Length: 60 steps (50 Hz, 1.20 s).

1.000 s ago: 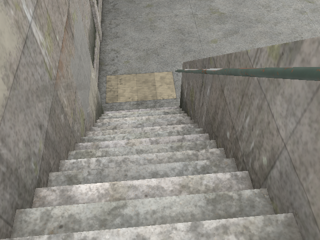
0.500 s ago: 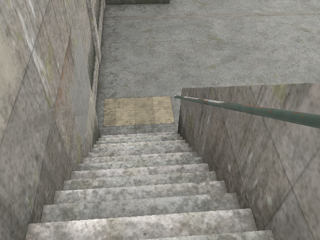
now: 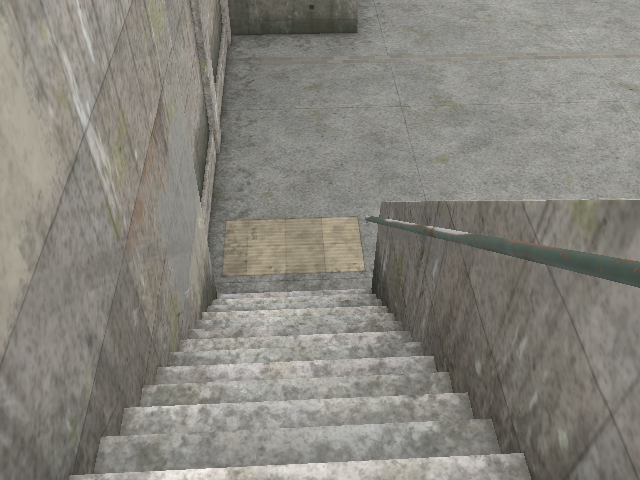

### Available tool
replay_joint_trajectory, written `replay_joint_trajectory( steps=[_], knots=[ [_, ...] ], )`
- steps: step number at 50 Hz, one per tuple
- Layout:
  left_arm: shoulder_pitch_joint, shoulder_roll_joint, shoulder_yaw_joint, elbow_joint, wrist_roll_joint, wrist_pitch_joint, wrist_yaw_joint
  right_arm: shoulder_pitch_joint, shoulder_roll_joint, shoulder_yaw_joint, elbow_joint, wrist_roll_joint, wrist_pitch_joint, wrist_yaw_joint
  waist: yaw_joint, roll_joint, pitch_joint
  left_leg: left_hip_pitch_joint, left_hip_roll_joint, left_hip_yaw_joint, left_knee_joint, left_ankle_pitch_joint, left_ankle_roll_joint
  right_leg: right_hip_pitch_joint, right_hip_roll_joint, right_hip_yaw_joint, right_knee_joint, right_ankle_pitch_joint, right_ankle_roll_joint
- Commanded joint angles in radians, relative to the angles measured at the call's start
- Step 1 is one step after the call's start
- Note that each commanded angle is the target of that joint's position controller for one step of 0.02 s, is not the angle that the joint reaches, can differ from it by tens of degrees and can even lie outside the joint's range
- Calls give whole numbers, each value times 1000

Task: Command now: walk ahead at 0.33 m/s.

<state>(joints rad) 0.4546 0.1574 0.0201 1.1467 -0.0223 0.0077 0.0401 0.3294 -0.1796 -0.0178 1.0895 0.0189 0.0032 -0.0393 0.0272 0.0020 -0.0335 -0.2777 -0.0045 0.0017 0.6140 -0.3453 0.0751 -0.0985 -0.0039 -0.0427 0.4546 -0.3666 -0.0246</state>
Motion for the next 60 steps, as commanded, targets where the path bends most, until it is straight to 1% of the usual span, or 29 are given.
replay_joint_trajectory(
  steps=[1, 3, 5, 9, 17, 19, 21, 24, 25, 28, 30, 31, 32, 33, 34, 35, 37, 39, 40, 41, 42, 46, 52, 54, 56, 57, 58, 59, 60],
  knots=[
    [25, 141, 33, -37, -6, -17, 1, 36, -43, -9, -38, 3, -48, 22, -43, -132, 198, -109, 15, 26, 64, -40, 29, -166, -265, 297, -174, -105, -209],
    [-94, 132, 25, -77, -14, -28, -7, 228, -86, -32, 8, -2, -51, 21, -152, -43, 167, 194, 23, -44, -131, 24, 68, -385, -133, 140, 60, 71, -143],
    [-107, 59, 11, -137, 1, -71, -14, 383, -218, -60, 19, -1, -68, 34, -168, 310, 66, 411, 329, -660, -361, 152, 278, -700, 69, 64, 693, -131, -49],
    [-18, 111, 45, -125, -9, -62, -10, 138, -62, 1, -93, -7, -81, 48, -18, 6, 92, 203, 278, -302, -294, 551, 219, -680, -71, 170, 887, 57, -61],
    [-111, 84, 39, -196, 9, -27, -40, 184, -139, -9, -81, -15, -73, 3, -6, 47, 57, -2, 208, -159, -131, 539, 169, -473, -51, 38, 632, 340, -37],
    [-395, 134, 53, -317, -29, -56, -42, 420, -94, -8, -9, 23, -92, -22, -141, 84, 180, 443, 290, -337, -78, 208, 150, -1075, -125, 212, 496, 327, -39],
    [-498, 139, 49, -372, -17, -89, -65, 468, -95, -18, -14, -3, -98, -37, -177, 97, 196, 514, 321, -410, -32, 214, 149, -1200, -145, 253, 380, 358, -38],
    [-319, 95, 40, -309, 51, -63, -115, 211, -132, -19, -97, -9, -103, -58, -82, 23, 123, -304, 119, -74, 27, -71, 90, -297, -45, 58, 180, 1064, -34],
    [-217, 86, 48, -268, 38, -39, -121, 191, -160, -29, -93, -8, -102, -44, -59, 38, 101, -424, 119, -54, 84, -153, 80, -136, -20, 55, 273, 1103, -35],
    [-159, 125, 60, -230, -2, 27, -83, 161, -130, -35, -125, 10, -82, -10, -34, 81, 160, -284, 150, -88, 284, -117, 18, -205, -30, 59, 258, 781, -11],
    [44, 270, 116, -149, 12, 2, -73, 117, -145, -50, -105, 12, -77, 7, 69, 152, -19, -48, 146, -71, 678, 252, -52, -34, -99, 65, 147, 833, -25],
    [177, 269, 124, -106, 24, -31, -77, 96, -122, -49, -94, 37, -79, 3, 133, 109, -39, -34, 97, -55, 913, 360, -76, 61, -118, 47, -79, 896, -32],
    [271, 227, 112, -94, 34, -56, -79, 24, -112, -48, -101, 49, -77, -17, 251, -102, 71, -128, -47, -40, 1401, -20, -92, 94, -152, 26, -344, 934, -88],
    [281, 222, 77, -53, 67, -76, -94, 165, 38, -24, -92, 9, -92, -5, 126, -322, 45, -605, -163, -159, 1674, -646, -61, 376, -227, 93, 178, 1337, -98],
    [289, 210, 63, -73, 35, -80, -96, 310, 16, -33, -98, 52, -96, -2, 21, -430, -7, -737, -129, -243, 1606, -514, -29, 365, -335, 250, 290, 1495, -151],
    [296, 135, 42, -74, 7, -75, -104, 293, -47, -48, -93, 67, -82, -6, 23, -292, -15, -791, -79, -233, 1460, -362, -18, 286, -355, 286, 235, 1209, -164],
    [135, 176, 35, -93, 26, -59, -119, 145, -45, -32, -172, 60, -45, -21, -62, -93, 12, -831, 17, -94, 1536, -192, 15, -9, -428, 428, 77, 564, -238],
    [51, 154, 18, -89, 68, -101, -94, 36, -36, -18, -240, 36, -18, -25, -72, -204, 125, -884, 103, -264, 1155, 53, 10, -249, -484, 515, 80, 498, -216],
    [-29, 54, -24, -112, 93, -105, -66, 38, -81, -38, -237, 29, -6, -27, -94, -92, 204, -727, 80, -284, 878, 212, -34, -480, -376, 353, 54, 387, -178],
    [-62, 100, -14, -111, 102, -103, -43, 62, -64, -45, -228, 10, 7, -33, -118, -121, 198, -625, 64, -231, 795, 294, -68, -542, -328, 308, 71, 378, -169],
    [-51, 173, 3, -97, 92, -107, -29, 156, -56, -49, -182, -6, 11, -20, -147, -140, 146, -527, 53, -180, 828, 360, -83, -546, -314, 286, 107, 424, -185],
    [49, 127, 4, -97, 9, -122, 45, -92, -58, -49, -295, -16, -9, 48, -53, -46, 158, -430, 21, -174, 243, 1015, -51, -469, -214, 81, 234, -51, -89],
    [104, 125, 46, -84, -4, -95, 16, -151, -69, -57, -314, -11, 50, 61, 20, -80, 231, -461, 32, -91, 208, 778, -64, -287, -302, 114, 504, -1, -111],
    [-102, 178, 78, -127, 13, -92, -1, 22, -140, -82, -276, 7, 30, 68, -90, -151, 123, -199, 96, -30, 140, 783, -22, -313, -325, 73, 744, 139, -63],
    [-178, 156, 87, -112, -19, -84, 10, 352, -187, -113, -159, -9, 4, 68, -279, 20, -7, 243, 25, 118, -339, 770, 74, -283, -154, -131, 1365, 408, 19],
    [-182, 121, 88, -154, 28, -84, 32, 389, -191, -104, -100, 0, -6, 66, -266, 313, 124, 403, 79, 12, -264, 1025, 113, -666, -23, -149, 1848, -427, 27],
    [-3, 33, 68, -242, 37, -110, 19, 307, -178, -62, -129, -5, -29, 76, -64, 553, 51, 543, 95, -208, 111, 1314, 175, -967, -4, 39, 1810, -485, 32],
    [-32, 75, 67, -285, 36, -116, 18, 290, -134, -57, -159, 4, -20, 85, -80, 406, -64, 565, 161, -297, 104, 1260, 230, -1024, -30, 62, 1743, -502, 60],
    [-89, 102, 68, -308, 13, -114, 9, 307, -124, -58, -149, 9, -13, 86, -90, 83, -84, 488, 189, -374, 64, 855, 234, -1075, -72, 93, 1594, -364, 36]
  ],
)
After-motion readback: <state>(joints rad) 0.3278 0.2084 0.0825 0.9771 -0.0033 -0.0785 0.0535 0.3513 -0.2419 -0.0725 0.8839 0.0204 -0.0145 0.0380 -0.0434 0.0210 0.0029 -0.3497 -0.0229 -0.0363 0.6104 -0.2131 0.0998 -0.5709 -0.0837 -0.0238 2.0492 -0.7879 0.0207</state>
